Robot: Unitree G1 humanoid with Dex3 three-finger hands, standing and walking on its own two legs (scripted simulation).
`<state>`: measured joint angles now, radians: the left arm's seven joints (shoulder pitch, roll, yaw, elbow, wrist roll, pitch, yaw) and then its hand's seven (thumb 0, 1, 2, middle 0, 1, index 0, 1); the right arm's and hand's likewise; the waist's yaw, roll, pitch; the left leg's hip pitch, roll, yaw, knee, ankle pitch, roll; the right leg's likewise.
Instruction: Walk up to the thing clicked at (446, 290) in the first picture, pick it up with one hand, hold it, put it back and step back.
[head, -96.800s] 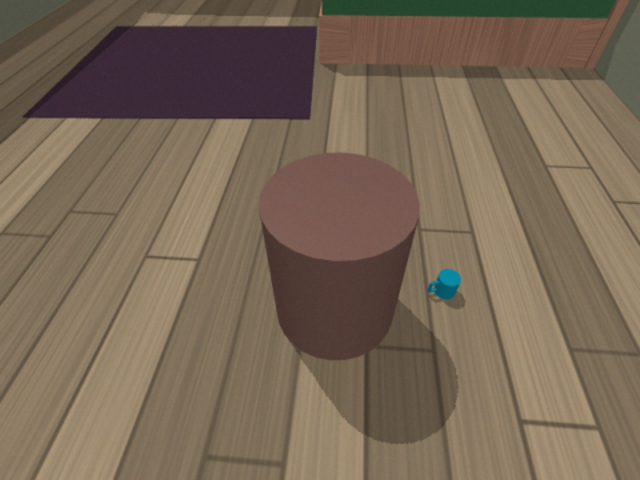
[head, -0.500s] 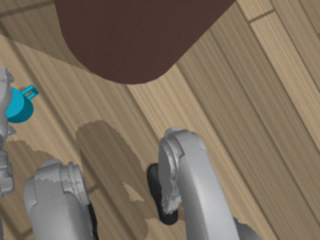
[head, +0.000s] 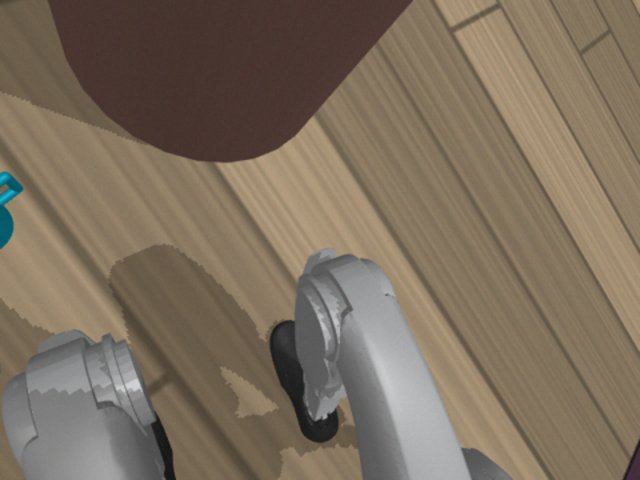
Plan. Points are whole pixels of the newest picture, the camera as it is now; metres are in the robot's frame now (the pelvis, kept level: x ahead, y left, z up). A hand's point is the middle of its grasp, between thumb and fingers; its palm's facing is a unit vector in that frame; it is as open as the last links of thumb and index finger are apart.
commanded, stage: rest palm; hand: left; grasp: from above
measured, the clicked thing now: out of the picture +0.48 +0.28 -0.26
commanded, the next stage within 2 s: close in 0.60 s
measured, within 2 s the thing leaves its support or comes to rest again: neither
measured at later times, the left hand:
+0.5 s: hand out of the picture +0.44 +0.28 -0.23, palm faces -0.43 -0.14 -0.89, open 13.8 cm
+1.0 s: hand out of the picture +0.45 +0.29 -0.23, palm faces -0.43 -0.14 -0.89, open 13.4 cm
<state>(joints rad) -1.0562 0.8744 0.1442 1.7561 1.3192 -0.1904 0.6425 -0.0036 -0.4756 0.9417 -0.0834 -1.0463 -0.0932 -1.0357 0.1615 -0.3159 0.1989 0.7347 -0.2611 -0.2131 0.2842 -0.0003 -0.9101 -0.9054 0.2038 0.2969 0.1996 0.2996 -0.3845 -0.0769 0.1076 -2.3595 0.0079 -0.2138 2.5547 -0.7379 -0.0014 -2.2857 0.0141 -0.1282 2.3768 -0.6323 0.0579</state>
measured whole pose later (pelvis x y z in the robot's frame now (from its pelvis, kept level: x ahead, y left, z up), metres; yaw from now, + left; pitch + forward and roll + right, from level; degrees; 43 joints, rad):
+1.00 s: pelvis +0.00 +0.00 +0.01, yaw -1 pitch +29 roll -14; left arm -1.08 0.90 0.09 1.79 1.29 -0.19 0.66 0.00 -0.42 0.94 -0.09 -1.11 -0.13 -1.10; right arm 0.13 -0.34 0.25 0.70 -0.27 -0.27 0.31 0.00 -0.92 -0.91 0.20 0.30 0.20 0.30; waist -0.39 -0.10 0.13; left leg -2.34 0.01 -0.24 2.55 -0.74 0.00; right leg -2.25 0.02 -0.15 2.35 -0.63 0.06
